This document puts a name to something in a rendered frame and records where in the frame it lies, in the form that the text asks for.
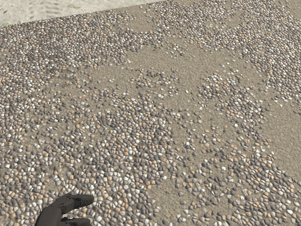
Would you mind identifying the robot left hand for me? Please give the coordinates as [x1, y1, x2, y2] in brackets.
[34, 193, 94, 226]

